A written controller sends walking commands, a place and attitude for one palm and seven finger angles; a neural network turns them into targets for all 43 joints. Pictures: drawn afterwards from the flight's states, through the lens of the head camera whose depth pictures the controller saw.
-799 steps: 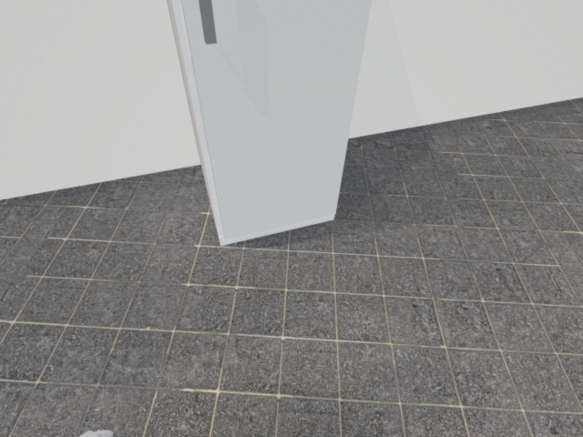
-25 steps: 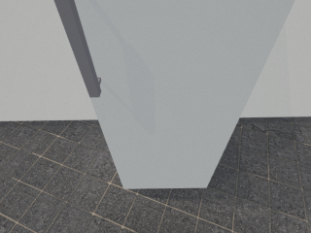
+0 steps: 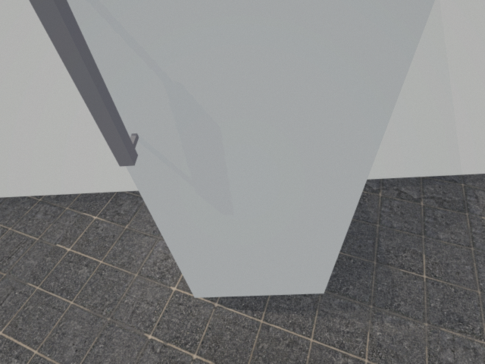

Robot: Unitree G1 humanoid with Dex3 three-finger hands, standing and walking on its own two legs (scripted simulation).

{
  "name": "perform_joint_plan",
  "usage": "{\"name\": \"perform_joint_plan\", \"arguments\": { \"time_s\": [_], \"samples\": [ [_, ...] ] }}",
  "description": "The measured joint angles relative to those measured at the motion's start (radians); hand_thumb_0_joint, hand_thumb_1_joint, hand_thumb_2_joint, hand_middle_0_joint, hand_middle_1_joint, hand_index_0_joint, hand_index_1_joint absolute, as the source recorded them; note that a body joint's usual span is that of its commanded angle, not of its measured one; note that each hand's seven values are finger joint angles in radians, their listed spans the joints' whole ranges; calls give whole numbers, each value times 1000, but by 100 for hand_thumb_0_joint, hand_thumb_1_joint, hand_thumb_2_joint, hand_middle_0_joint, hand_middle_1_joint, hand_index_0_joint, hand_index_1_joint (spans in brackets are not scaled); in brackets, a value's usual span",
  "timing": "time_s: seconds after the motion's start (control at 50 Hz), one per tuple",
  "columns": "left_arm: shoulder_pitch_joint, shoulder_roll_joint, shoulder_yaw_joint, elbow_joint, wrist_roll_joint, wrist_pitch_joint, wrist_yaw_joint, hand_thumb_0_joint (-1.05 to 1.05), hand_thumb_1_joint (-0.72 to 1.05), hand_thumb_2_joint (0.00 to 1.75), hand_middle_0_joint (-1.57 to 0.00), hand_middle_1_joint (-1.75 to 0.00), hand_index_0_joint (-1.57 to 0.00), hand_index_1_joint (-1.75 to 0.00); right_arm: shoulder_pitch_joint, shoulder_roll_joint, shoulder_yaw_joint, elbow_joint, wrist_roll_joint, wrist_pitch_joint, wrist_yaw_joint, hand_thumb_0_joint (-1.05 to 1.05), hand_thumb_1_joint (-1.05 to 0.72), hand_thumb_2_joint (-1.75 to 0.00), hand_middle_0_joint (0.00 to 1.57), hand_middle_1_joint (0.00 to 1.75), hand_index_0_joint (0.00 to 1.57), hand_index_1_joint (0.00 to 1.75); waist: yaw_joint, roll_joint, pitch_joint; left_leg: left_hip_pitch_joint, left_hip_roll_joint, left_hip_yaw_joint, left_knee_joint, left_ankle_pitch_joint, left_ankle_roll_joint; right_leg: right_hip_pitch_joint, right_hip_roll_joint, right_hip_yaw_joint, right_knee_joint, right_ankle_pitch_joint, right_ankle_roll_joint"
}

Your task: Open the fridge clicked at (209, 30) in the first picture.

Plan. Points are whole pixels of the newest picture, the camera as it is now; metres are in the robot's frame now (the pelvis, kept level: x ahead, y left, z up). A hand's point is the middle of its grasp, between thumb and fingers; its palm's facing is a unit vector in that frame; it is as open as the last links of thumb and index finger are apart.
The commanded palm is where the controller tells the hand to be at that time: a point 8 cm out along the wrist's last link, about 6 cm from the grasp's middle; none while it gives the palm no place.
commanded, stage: come to a stop and stand still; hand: left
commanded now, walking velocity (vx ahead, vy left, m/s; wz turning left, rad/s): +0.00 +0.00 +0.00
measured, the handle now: (98, 80) +0.44 +0.21 +0.27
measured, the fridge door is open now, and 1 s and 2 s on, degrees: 0 0 0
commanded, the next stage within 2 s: look again from close up in 0.28 s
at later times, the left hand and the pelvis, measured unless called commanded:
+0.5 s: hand out of the picture +0.04 +0.17 -0.17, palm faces +0.01 -0.97 -0.25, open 7.3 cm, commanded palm none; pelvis +0.01 -0.02 +0.00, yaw +0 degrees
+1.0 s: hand out of the picture +0.03 +0.17 -0.17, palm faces +0.02 -0.98 -0.22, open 7.3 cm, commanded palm none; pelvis +0.02 -0.01 +0.00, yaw +1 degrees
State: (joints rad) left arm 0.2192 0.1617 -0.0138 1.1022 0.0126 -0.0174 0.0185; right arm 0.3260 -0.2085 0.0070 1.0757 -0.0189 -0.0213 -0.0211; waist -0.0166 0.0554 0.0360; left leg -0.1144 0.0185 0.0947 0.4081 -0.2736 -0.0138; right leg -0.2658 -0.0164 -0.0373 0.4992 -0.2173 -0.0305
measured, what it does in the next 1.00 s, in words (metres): stands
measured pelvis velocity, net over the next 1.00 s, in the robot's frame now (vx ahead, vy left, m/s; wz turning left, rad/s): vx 0.02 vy -0.01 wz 0.01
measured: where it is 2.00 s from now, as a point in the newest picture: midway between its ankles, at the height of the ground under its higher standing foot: outside the picture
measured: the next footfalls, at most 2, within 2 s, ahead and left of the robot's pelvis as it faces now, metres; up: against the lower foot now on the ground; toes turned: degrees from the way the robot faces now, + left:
none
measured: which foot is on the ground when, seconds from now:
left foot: down 0.00-1.00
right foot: down 0.00-1.00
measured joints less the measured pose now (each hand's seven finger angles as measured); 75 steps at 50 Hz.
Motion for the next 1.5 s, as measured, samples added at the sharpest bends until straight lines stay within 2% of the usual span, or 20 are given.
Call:
{"name": "perform_joint_plan", "arguments": {
  "time_s": [0.22,0.54,1.2,1.22,1.24,1.26,1.3,1.34,1.38,1.44,1.46,1.5],
  "samples": [
    [-39,-3,8,6,-1,-2,6,0,92,90,-21,-30,-20,-30,-8,37,5,30,-1,-1,-6,1,-91,-90,20,29,20,30,-5,-14,5,15,22,-11,-11,-3,-21,18,21,-14,-13,-7,-19],
    [1,-4,16,25,1,-1,10,0,92,90,-21,-30,-20,-30,-26,56,0,38,1,-1,-10,1,-90,-90,20,29,20,30,8,-19,11,25,40,-19,-16,-11,-34,36,38,-24,-30,-11,-30],
    [0,2,19,23,2,-4,19,0,92,90,-21,-30,-20,-30,-31,73,-1,53,6,-6,-11,1,-90,-90,20,29,20,30,13,-41,15,12,31,-15,14,-29,-14,41,27,-22,-36,-12,-7],
    [50,-1,30,-130,-43,48,19,0,92,90,-21,-30,-20,-30,-21,66,5,14,19,-15,-13,1,-90,-90,20,29,20,30,14,-37,17,1,34,-14,33,-41,-11,33,29,-21,-29,-13,-5],
    [107,-4,51,-336,-77,78,25,1,92,90,-21,-30,-20,-31,-2,57,10,-32,29,-53,-27,1,-91,-90,20,29,20,30,21,-39,22,1,31,-10,41,-48,-9,28,26,-17,-14,-17,-3],
    [156,-2,50,-515,-98,57,43,1,92,90,-21,-31,-21,-31,17,45,8,-75,34,-98,-43,2,-91,-89,21,29,20,30,26,-40,16,-3,25,-10,48,-50,-8,21,19,-16,2,-25,-2],
    [195,-4,52,-769,-138,-11,64,2,90,89,-21,-32,-21,-32,29,14,-1,-147,46,-179,-55,2,-92,-89,21,29,20,30,12,-33,-13,-33,12,-28,76,-55,0,2,2,-31,27,-39,5],
    [175,-7,76,-916,-170,-110,39,1,88,88,-21,-33,-21,-33,6,-14,-20,-218,43,-231,-49,2,-92,-89,21,29,20,30,-4,-32,-49,-90,2,-41,127,-69,6,-45,-12,-42,67,-53,11],
    [148,-7,104,-991,-201,-244,-26,1,85,87,-21,-35,-21,-35,-37,-35,-39,-291,37,-261,-30,2,-92,-89,20,29,20,30,-10,-42,-91,-163,-2,-36,194,-92,9,-120,-19,-36,133,-73,13],
    [140,-5,130,-1030,-243,-443,-183,0,79,85,-21,-38,-21,-38,-119,-56,-61,-408,31,-267,9,2,-91,-90,20,29,20,30,-15,-64,-124,-272,2,-26,320,-145,11,-231,-21,-22,249,-113,13],
    [150,-1,134,-1039,-249,-469,-230,0,77,84,-21,-39,-21,-39,-142,-63,-67,-449,34,-260,17,2,-91,-90,20,29,20,30,-11,-70,-128,-298,4,-23,355,-153,13,-259,-21,-18,283,-125,13],
    [190,12,130,-1063,-260,-450,-292,0,73,82,-22,-42,-21,-42,-176,-77,-74,-525,46,-241,20,2,-91,-90,20,29,20,30,3,-80,-133,-340,5,-23,413,-174,17,-302,-21,-13,336,-146,16]
  ]
}}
